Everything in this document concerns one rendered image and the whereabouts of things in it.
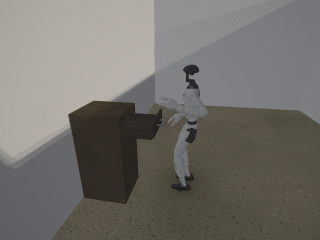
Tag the robot left forearm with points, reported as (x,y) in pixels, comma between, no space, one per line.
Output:
(191,111)

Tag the robot right hand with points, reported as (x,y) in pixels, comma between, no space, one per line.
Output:
(177,119)

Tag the left robot upper arm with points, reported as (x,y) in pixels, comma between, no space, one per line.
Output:
(193,97)

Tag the robot left hand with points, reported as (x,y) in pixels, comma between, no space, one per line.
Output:
(171,105)

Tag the drawer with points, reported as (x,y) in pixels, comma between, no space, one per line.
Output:
(140,125)

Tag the handle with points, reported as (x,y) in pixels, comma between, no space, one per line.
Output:
(163,123)

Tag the robot left thigh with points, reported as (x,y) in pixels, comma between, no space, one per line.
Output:
(181,145)

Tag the cabinet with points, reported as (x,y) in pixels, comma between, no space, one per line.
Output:
(107,162)

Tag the robot head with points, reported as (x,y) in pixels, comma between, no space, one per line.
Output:
(191,69)

